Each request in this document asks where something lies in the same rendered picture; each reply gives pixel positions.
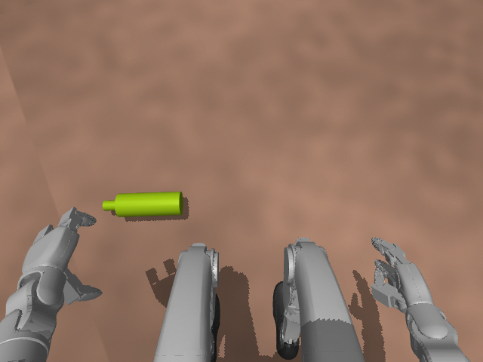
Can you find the right robot hand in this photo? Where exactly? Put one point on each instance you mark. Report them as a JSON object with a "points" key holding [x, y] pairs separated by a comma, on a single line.
{"points": [[406, 285]]}

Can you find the right robot arm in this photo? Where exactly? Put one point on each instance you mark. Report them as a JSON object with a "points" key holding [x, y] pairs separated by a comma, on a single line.
{"points": [[433, 338]]}

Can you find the bottle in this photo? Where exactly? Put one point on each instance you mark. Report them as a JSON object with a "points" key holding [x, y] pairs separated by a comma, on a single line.
{"points": [[146, 204]]}

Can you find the left robot arm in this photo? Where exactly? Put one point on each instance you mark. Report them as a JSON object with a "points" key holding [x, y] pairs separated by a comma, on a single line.
{"points": [[30, 320]]}

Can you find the right robot foot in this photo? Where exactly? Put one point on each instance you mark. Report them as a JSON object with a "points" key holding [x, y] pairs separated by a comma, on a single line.
{"points": [[285, 350]]}

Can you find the left robot hand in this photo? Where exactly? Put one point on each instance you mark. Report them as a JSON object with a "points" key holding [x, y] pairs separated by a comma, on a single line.
{"points": [[53, 247]]}

